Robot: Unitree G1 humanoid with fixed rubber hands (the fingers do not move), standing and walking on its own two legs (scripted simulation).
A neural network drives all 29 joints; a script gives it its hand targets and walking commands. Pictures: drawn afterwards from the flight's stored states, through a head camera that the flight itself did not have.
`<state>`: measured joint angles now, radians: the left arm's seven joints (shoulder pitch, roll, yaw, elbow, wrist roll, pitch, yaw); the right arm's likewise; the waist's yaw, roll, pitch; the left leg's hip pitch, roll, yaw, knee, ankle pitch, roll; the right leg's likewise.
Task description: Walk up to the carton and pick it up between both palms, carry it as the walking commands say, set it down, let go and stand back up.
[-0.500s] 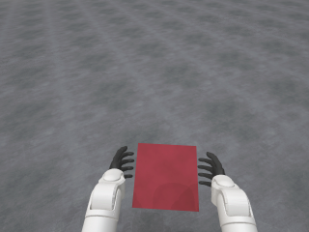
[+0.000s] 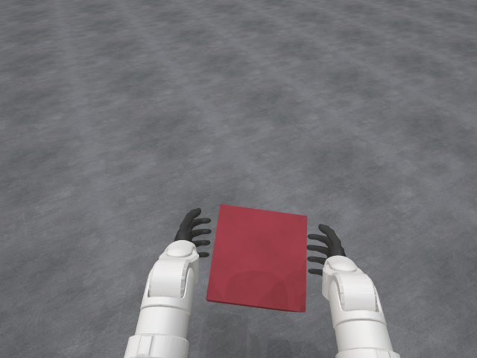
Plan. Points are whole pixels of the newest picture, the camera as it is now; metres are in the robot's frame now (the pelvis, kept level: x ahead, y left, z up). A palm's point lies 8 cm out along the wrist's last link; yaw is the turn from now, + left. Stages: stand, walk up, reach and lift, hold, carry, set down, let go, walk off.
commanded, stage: set down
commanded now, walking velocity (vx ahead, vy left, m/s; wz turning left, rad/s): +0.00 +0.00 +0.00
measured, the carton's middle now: (254, 261) +0.35 +0.00 -0.07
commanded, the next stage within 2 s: none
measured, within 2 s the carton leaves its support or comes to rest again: neither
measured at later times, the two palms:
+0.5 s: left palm (180, 249) +0.32 +0.14 +0.01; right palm (320, 270) +0.30 -0.12 -0.02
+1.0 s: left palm (194, 264) +0.35 +0.13 -0.10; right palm (309, 274) +0.34 -0.12 -0.11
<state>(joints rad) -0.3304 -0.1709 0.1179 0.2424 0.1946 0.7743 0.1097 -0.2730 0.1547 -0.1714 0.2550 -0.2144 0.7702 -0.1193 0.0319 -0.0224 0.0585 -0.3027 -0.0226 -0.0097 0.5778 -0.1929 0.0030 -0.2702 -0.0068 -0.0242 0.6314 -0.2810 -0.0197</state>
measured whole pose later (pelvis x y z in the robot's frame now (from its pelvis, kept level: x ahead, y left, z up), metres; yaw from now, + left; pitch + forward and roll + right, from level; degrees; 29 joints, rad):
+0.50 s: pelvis +0.01 +0.02 +0.00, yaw -3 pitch -6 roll +0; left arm -0.43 -0.21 0.34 0.55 0.31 0.51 0.08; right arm -0.41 0.20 -0.37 0.58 -0.34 0.52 -0.03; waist 0.03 0.02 0.13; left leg -0.26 -0.02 0.05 0.59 -0.22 0.03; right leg -0.24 0.00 0.04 0.62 -0.28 -0.01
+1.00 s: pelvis -0.02 +0.00 -0.05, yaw -2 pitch +15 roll +0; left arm -0.60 -0.18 0.41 0.59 0.26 0.19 0.12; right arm -0.58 0.24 -0.40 0.57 -0.27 0.22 -0.16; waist 0.04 -0.01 0.11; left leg -0.91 0.02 0.00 0.92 -0.27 0.00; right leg -0.88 0.04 0.00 0.95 -0.33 -0.03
